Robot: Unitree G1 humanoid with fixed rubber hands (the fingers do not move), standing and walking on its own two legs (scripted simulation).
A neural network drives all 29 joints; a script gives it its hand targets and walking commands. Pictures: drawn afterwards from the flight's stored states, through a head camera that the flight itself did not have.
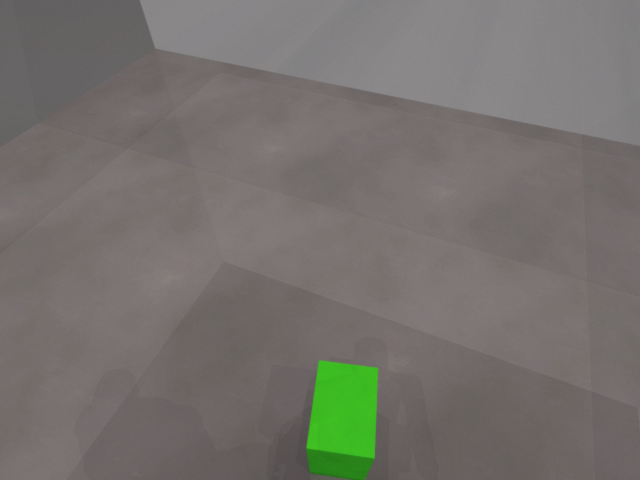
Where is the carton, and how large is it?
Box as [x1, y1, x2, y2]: [306, 360, 377, 479]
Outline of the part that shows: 319,360 306,447 309,470 312,473 351,479 364,479 374,458 377,368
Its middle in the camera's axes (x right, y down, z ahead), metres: +0.06 +0.50 +1.03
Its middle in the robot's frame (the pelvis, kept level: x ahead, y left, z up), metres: +0.36 -0.03 -0.63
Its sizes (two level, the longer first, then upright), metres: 0.204 0.151 0.292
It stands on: the floor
